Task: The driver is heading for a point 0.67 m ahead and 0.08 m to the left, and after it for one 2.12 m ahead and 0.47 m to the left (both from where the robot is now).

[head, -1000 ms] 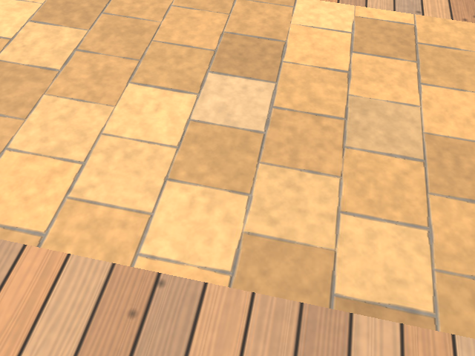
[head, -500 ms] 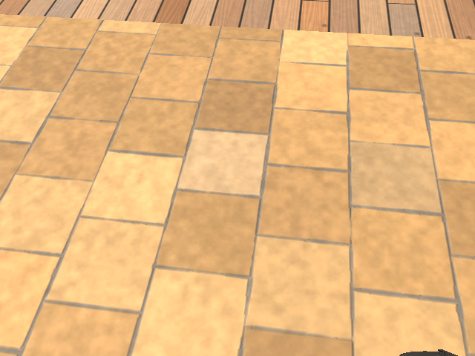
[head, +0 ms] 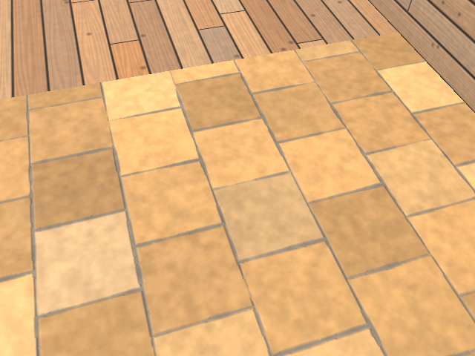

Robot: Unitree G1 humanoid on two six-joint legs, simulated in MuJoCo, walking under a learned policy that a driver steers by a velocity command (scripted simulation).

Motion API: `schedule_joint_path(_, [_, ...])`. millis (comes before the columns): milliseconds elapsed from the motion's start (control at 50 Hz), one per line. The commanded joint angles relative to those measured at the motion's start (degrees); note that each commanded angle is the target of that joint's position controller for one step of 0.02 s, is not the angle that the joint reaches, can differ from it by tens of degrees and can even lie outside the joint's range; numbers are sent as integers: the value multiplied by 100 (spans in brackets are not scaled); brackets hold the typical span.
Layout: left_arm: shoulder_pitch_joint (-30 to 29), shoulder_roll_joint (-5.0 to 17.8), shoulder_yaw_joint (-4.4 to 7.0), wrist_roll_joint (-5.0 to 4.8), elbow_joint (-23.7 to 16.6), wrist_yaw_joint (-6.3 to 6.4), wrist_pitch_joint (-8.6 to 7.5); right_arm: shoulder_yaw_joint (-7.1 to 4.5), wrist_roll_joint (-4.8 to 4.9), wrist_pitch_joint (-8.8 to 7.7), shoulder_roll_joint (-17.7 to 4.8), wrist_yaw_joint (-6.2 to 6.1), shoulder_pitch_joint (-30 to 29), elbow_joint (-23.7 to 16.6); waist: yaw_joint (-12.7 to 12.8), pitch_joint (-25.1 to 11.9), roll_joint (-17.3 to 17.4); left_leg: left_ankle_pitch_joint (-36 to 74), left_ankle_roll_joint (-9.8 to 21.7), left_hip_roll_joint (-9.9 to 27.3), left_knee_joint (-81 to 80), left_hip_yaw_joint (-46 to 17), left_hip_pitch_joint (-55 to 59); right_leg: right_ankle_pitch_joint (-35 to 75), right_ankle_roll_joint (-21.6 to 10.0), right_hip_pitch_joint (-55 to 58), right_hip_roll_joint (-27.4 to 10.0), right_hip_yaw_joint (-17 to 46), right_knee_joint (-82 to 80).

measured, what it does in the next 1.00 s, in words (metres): walks ahead, turning left: right foot, then left foot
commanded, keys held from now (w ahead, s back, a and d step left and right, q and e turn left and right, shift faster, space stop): w+e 0.06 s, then w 0.08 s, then w+q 0.86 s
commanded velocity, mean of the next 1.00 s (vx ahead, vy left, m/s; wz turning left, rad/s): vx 0.50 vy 0.00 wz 0.20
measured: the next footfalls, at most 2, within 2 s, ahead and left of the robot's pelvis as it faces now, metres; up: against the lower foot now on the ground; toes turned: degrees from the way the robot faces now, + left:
right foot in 0.16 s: +0.24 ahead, -0.12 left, +0.00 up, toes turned -9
left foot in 0.72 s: +0.53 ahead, +0.03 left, +0.00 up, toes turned +12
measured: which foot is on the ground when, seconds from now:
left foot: down 0.00-0.16, up 0.18-0.70, down 0.72-1.00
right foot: up 0.00-0.14, down 0.16-0.74, up 0.76-1.00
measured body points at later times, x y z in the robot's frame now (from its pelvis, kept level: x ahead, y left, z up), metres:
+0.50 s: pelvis +0.26 -0.06 +0.00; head +0.28 -0.07 +0.45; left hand +0.28 +0.20 -0.13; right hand +0.34 -0.32 -0.14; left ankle +0.38 +0.09 -0.67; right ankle +0.20 -0.11 -0.74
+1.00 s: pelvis +0.53 +0.00 +0.00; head +0.56 +0.01 +0.45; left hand +0.61 +0.28 -0.12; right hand +0.63 -0.27 -0.13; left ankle +0.49 +0.03 -0.74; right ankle +0.67 -0.16 -0.67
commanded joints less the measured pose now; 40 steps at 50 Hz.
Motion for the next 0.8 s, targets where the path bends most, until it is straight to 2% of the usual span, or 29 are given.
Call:
schedule_joint_path(20, [-691, 50, -85, 4, -589, -81, -86, -161, 6, -80, -755, -27, -113, -281, 40, 271, 782, 2215, 570, 1477, -499, -378, -142, 279, -109, 162, -13, -340, -830])
schedule_joint_path(60, [-897, 87, -94, 25, -698, -85, -86, -186, 1, -30, -828, -55, 58, -178, -12, 322, 775, 2567, 511, 1575, -324, -218, 179, -17, -259, 289, 61, -530, -1209])
schedule_joint_path(100, [-880, 110, -88, 69, -727, -33, -96, -186, -13, 44, -899, -80, 233, -42, 32, 256, 811, 3808, 467, 1632, 147, -67, 412, -570, -467, 720, 319, -694, -1542])
schedule_joint_path(120, [-662, 154, -63, 90, -666, 11, -110, -196, -19, 84, -988, -91, 285, 18, 146, 94, 879, 4763, 450, 1651, 627, 19, 503, -877, -590, 1124, 533, -781, -1654])
schedule_joint_path(140, [-142, 240, -11, 108, -508, 58, -151, -197, -20, 129, -1055, -96, 320, 62, 379, -218, 884, 5352, 432, 1646, 1401, 103, 503, -1000, -735, 1771, 749, -780, -1857])
schedule_joint_path(160, [815, 320, 58, 164, -159, 130, -222, -145, 17, 161, -974, -91, 343, 78, 794, -736, 661, 4956, 344, 1520, 2510, 245, -26, -635, -893, 3134, 845, -652, -2344])
schedule_joint_path(180, [1747, 733, 182, 246, 55, 239, -259, -37, 32, 145, -671, -61, 364, -111, 1135, -1473, 69, 2699, 247, 1330, 4123, 244, -1322, -1246, -1146, 4785, -374, 780, -2455])
schedule_joint_path(200, [1739, 1317, 283, 133, 16, 315, -242, 73, 138, 152, -121, 54, 775, -365, 786, -2117, -1142, -1995, -17, 264, 6086, -59, -3418, -821, -1890, 6157, -2238, 3704, -2997])
schedule_joint_path(220, [1799, 1187, 301, -47, -6, 391, -200, -125, 64, 186, -830, -6, -25, -361, 1115, -1840, -18, -1430, 43, 289, 6454, -1025, -3760, -193, -1757, 5663, -2055, 3469, -3222])
schedule_joint_path(240, [1386, 936, 220, -51, 104, 436, -239, -105, 167, 135, -691, 15, -351, -463, 872, -983, -4, -861, 118, 460, 6234, -1234, -3821, 564, -1561, 4864, -1787, 2329, -3277])
schedule_joint_path(260, [1152, 609, 126, -42, 167, 424, -300, -72, 181, 106, -569, 34, -282, -367, 619, -518, 155, -603, 138, 590, 5750, -1273, -3512, 1077, -1294, 4097, -1488, 1653, -3468])
schedule_joint_path(280, [928, 411, 63, -57, 192, 421, -364, -88, 100, 175, -527, 50, -133, -227, 401, -289, 127, -474, 122, 676, 5397, -1303, -3214, 1200, -1035, 3647, -1229, 1144, -3626])
schedule_joint_path(300, [767, 244, 8, -83, 209, 422, -411, -83, 11, 280, -460, 79, 153, -84, 220, -221, -48, -359, 74, 683, 5232, -1291, -2878, 1154, -888, 3284, -1063, 776, -3816])
schedule_joint_path(320, [805, 170, -17, -84, 247, 416, -478, -99, -22, 355, -408, 112, 237, -4, 190, -214, -83, -254, 59, 626, 5196, -1280, -2717, 1243, -835, 3121, -998, 602, -3943])
schedule_joint_path(380, [1007, 278, 22, -113, 432, 418, -613, -128, -11, 444, -258, 204, -68, -44, 147, 9, -70, 294, 31, 609, 4988, -1285, -3153, 1224, -727, 3133, -907, 132, -4274])
schedule_joint_path(460, [1288, 196, -1, -109, 621, 448, -649, -130, -13, 437, -209, 240, -849, -243, 296, 319, -62, 1108, -15, 594, 4249, -1227, -3823, 1294, -598, 3388, -818, -371, -4451])
schedule_joint_path(540, [1548, 216, -24, -116, 808, 517, -648, -30, -51, 400, -62, 305, -1609, -492, 470, 456, -45, 1551, 45, 502, 3079, -754, -3753, 1878, -525, 3733, -852, -817, -4389])
schedule_joint_path(600, [1875, 284, -26, -91, 1009, 586, -595, 20, -70, 384, -27, 350, -2044, -702, 586, 517, -11, 1321, 254, 362, 2472, -401, -3691, 2683, -477, 4292, -1003, -1042, -4108])
schedule_joint_path(660, [1796, 516, 8, -63, 1064, 660, -524, -29, -78, 401, -152, 313, -1750, -690, 339, 185, -215, 537, 603, -100, 2266, -60, -2961, 5015, -369, 4671, -1098, -1309, -3155])
schedule_joint_path(680, [1716, 618, 34, -48, 1056, 683, -484, -71, -87, 403, -236, 285, -1403, -608, 160, -31, -301, 205, 751, -285, 2248, -4, -2554, 5615, -371, 4699, -1131, -1366, -2554])
schedule_joint_path(700, [1647, 705, 58, -30, 1022, 683, -433, -143, -98, 378, -370, 256, -890, -475, -71, -346, -310, -42, 916, -430, 2091, -68, -1935, 5593, -417, 4553, -1159, -1373, -1671])
schedule_joint_path(720, [1523, 754, 71, -53, 954, 656, -402, -255, -147, 326, -567, 209, -98, -237, -481, -755, -109, 66, 1131, -475, 1551, -311, -805, 4666, -371, 3966, -1054, -1432, -378])
schedule_joint_path(740, [1513, 528, 17, -63, 758, 611, -436, -441, -182, 327, -1124, 116, 534, -118, -694, -1258, 588, -355, 1528, 690, 1297, -1851, 496, 1968, -231, 2680, -702, -1475, 1494])
schedule_joint_path(760, [1542, 138, -29, -144, 333, 484, -491, -562, -68, 389, -1609, 103, 122, -251, -182, -1549, 1792, 21, 2531, 2057, 518, -5215, 1809, -2623, 82, 179, 728, -756, 3417])
schedule_joint_path(780, [930, 444, -6, -46, 243, 457, -564, -544, 103, 430, -1434, 93, 65, -244, -392, -1187, 638, 147, 2419, 1971, 235, -4846, 1555, -2145, 13, -455, 314, 254, 3425])
schedule_joint_path(800, [753, 394, -30, -129, 138, 426, -647, -471, 105, 426, -1166, 50, -226, -236, -194, -551, 401, 473, 2199, 1867, 127, -4140, 845, -1618, -2, -491, 52, 257, 3000])
Keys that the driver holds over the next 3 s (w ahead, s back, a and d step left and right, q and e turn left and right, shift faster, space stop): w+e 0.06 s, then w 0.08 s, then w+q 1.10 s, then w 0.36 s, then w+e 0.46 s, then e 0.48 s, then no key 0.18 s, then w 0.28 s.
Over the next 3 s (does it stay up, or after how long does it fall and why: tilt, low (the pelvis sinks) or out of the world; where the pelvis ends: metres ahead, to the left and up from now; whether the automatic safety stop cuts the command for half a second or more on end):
stays up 1.24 0.28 0.01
